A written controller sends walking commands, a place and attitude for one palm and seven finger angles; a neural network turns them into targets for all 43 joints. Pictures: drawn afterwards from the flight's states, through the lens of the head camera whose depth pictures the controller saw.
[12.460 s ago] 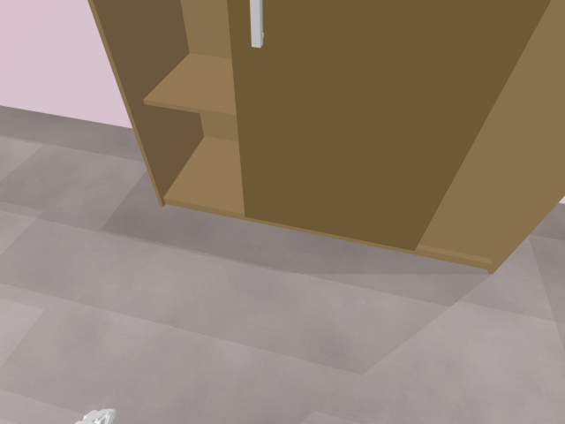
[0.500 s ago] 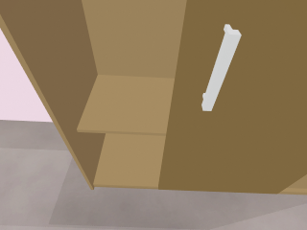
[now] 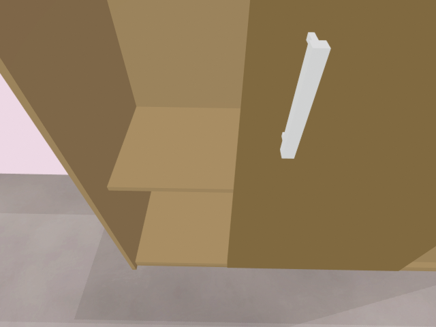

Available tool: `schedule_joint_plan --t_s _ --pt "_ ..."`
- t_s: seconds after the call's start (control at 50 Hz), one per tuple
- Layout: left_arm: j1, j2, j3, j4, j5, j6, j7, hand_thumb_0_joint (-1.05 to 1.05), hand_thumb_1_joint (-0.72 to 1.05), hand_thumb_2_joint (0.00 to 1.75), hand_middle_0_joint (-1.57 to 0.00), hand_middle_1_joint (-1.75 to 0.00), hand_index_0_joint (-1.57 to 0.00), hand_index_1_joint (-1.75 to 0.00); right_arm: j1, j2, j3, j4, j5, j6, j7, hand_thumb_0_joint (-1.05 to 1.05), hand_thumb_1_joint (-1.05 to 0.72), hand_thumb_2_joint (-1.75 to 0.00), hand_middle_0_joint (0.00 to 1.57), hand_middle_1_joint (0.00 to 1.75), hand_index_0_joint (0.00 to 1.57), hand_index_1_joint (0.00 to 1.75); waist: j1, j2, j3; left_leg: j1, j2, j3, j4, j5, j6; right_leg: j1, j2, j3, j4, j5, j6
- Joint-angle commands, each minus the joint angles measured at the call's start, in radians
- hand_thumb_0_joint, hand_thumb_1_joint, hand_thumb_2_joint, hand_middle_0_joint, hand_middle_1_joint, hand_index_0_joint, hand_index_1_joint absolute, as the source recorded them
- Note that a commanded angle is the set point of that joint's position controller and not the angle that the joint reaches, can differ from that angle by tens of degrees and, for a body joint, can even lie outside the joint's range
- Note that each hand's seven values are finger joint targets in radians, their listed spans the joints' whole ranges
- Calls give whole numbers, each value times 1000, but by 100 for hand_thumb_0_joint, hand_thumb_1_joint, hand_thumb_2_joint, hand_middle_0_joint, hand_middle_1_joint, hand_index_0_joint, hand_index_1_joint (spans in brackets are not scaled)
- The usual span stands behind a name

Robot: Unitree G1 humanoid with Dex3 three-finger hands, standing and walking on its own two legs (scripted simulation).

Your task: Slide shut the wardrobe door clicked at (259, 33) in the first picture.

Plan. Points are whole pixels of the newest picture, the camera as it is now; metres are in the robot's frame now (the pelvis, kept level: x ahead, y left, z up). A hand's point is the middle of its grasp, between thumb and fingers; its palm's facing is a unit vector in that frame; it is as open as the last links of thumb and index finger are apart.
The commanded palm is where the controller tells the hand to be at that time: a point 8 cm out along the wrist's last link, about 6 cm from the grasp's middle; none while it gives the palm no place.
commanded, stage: look again from close up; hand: right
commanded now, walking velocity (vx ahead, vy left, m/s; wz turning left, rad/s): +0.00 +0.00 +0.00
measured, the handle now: (298, 102) +0.46 -0.12 +0.19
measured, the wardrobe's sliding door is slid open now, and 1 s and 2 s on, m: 0.42 0.42 0.42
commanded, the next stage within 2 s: raise the hand with hooked fingers in 0.60 s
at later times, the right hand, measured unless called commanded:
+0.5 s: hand out of the picture -0.01 -0.16 -0.17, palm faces +0.03 +0.98 -0.20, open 7.4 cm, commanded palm none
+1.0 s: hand (318, 288) +0.19 -0.15 +0.03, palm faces -0.01 +1.00 -0.06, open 7.9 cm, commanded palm +0.12 -0.22 -0.01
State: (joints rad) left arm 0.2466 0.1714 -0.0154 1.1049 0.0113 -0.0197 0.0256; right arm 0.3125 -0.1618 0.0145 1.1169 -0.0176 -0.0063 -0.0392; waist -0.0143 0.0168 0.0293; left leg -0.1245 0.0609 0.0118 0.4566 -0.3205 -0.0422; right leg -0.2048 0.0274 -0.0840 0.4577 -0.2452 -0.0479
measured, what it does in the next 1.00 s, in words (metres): shifts its weight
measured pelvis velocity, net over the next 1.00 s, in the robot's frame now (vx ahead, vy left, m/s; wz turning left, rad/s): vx -0.04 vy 0.04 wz -0.02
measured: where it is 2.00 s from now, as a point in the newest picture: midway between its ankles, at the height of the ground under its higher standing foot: outside the picture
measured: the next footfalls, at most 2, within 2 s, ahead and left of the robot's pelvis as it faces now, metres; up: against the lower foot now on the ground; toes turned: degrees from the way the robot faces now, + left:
none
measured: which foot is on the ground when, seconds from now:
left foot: down 0.00-1.00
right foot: down 0.00-1.00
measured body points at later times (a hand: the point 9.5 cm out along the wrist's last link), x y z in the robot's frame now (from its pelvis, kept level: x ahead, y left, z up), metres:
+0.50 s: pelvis +0.00 +0.01 +0.00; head +0.01 +0.01 +0.45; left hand +0.01 +0.23 -0.16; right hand -0.01 -0.21 -0.16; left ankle -0.05 +0.14 -0.74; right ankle +0.00 -0.09 -0.74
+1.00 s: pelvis -0.04 +0.04 -0.04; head -0.03 +0.05 +0.41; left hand +0.15 +0.30 -0.10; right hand +0.19 -0.20 +0.03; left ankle -0.05 +0.14 -0.74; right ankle +0.00 -0.09 -0.74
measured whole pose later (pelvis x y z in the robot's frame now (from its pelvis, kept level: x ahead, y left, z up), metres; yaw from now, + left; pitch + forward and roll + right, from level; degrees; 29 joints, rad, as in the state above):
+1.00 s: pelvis -0.04 +0.04 -0.04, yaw -1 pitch +7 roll -1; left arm 0.19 0.26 0.04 0.64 -0.02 -0.28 0.02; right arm 0.30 -0.22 -0.16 0.13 0.25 -0.42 0.28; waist 0.03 -0.01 -0.12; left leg -0.50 0.02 0.05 0.83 -0.45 0.02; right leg -0.58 -0.02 -0.04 0.79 -0.33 0.00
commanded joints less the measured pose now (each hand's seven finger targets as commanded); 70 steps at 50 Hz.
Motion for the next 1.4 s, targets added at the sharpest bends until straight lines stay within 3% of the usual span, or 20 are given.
schedule_joint_plan --t_s 0.0,0.62,0.66,0.68,0.7,0.72,0.74,0.76,0.78,0.82,0.84,0.88,0.92,0.94,1.02,1.1,1.18,1.24,1.32,1.38 --pt "52 103 20 -21 -5 -16 1 0 90 90 -20 -30 -20 -30 76 -94 -15 -20 1 -14 -4 0 -90 -90 20 30 20 30 11 -24 23 -80 46 -33 -75 160 56 52 -126 123 -98 201 -2" --pt "79 76 13 1 -7 -11 1 0 90 90 -20 -30 -20 -30 99 -87 -16 -18 2 -19 -8 0 -90 -90 20 30 20 30 5 10 52 -66 51 -43 -106 201 65 40 -124 113 -102 202 5" --pt "81 75 13 2 -6 -12 1 0 90 90 -20 -30 -20 -30 106 -85 -18 -19 3 -21 -10 0 -90 -90 20 30 20 30 6 8 32 -60 55 -45 -102 221 66 53 -124 111 -97 214 8" --pt "4 111 20 -70 -8 -19 -9 0 90 90 -20 -30 -20 -30 124 -95 -14 -10 -15 -45 -40 0 -90 -90 20 30 20 30 -9 61 100 -121 82 -95 -110 483 51 -42 -137 99 100 292 34" --pt "41 274 56 -417 -56 -146 37 0 90 90 -20 -30 -20 -30 -600 -303 -101 -1552 192 -241 -21 0 -88 -89 20 32 20 32 128 -122 -378 -69 -20 22 15 436 66 251 -40 83 -12 351 16" --pt "-76 190 9 -387 -65 -239 77 0 90 90 -20 -30 -20 -30 -494 -385 -144 -1587 127 -239 -65 0 -85 -88 20 33 20 33 62 -247 -332 -156 -58 28 47 247 77 289 -70 42 6 368 21" --pt "-14 160 39 -400 -50 -306 61 0 90 90 -20 -30 -20 -30 41 -105 -15 -1279 117 -91 -71 0 -83 -87 21 34 21 34 31 -292 -283 -209 -62 74 117 85 82 240 -101 95 -47 408 39" --pt "-1 148 32 -365 -74 -319 58 0 90 90 -20 -30 -20 -30 109 18 52 -1192 163 -38 -66 0 -81 -86 21 36 21 36 52 -185 -187 -220 -54 88 112 71 66 125 -73 113 -24 341 39" --pt "-32 183 47 -428 -72 -333 60 0 90 90 -20 -30 -20 -30 10 -24 18 -1328 185 -80 -47 0 -78 -85 21 37 21 37 54 -160 -110 -231 -52 94 71 109 60 68 -60 123 15 230 35" --pt "-28 208 72 -467 -38 -336 56 0 90 90 -20 -30 -20 -30 71 -105 -100 -1211 176 -158 6 0 -74 -83 21 40 21 40 77 71 -93 -310 -70 111 58 100 55 -64 -26 117 101 116 23" --pt "-33 201 77 -481 -26 -330 48 0 90 90 -20 -30 -20 -30 120 -47 -90 -1103 187 -219 55 0 -71 -82 21 42 21 42 62 182 -66 -377 -79 116 93 62 50 -140 -29 110 140 89 31" --pt "-90 196 95 -525 -22 -322 23 0 90 90 -20 -30 -20 -30 294 -12 -131 -935 238 -352 194 0 -67 -80 22 45 22 45 -2 275 -51 -444 -75 97 180 29 51 -301 -21 89 221 25 44" --pt "-114 210 108 -591 -36 -314 -10 0 90 90 -20 -30 -20 -30 337 -96 -229 -892 284 -470 361 0 -62 -78 22 48 22 48 -52 138 -114 -403 -49 35 260 100 75 -374 -7 71 302 44 58" --pt "-124 218 109 -635 -41 -311 -18 0 90 90 -20 -30 -20 -30 300 -149 -267 -953 310 -506 431 0 -60 -77 22 50 22 50 -46 89 -177 -371 -37 10 278 138 75 -379 -1 60 328 55 55" --pt "-148 207 99 -747 -55 -256 12 0 90 90 -20 -30 -20 -30 152 -264 -388 -1155 367 -399 457 0 -50 -73 23 55 23 55 -56 27 -241 -356 -36 -52 247 28 50 -380 8 34 353 -6 32" --pt "-77 183 84 -738 -47 -248 41 0 90 90 -20 -30 -20 -30 -70 -257 -362 -1413 353 -441 363 0 -41 -69 24 62 24 62 19 -86 -248 -409 -56 -49 232 32 50 -290 -24 66 365 8 17" --pt "-53 197 60 -676 -45 -290 60 0 90 90 -20 -30 -20 -30 -184 -249 -267 -1415 330 -488 387 0 -32 -65 24 68 24 68 78 -120 -205 -454 -71 -30 213 24 53 -242 -38 99 359 -9 6" --pt "-68 218 46 -640 -59 -318 70 0 90 90 -20 -30 -20 -30 -219 -291 -281 -1303 347 -428 453 0 -25 -62 25 72 25 72 75 -94 -160 -421 -64 -48 153 -32 51 -258 -39 116 324 -47 5" --pt "-98 222 35 -640 -66 -342 75 0 90 90 -20 -30 -20 -30 -183 -378 -392 -1221 380 -301 493 0 -15 -58 25 78 25 78 5 -99 -219 -310 -53 -47 113 -34 51 -220 -35 120 259 -17 8" --pt "-109 204 28 -646 -64 -357 66 0 90 90 -20 -30 -20 -30 -141 -368 -447 -1226 418 -258 476 0 -8 -55 26 82 26 82 -19 -12 -234 -261 -54 -18 103 30 41 -208 -32 117 222 28 11"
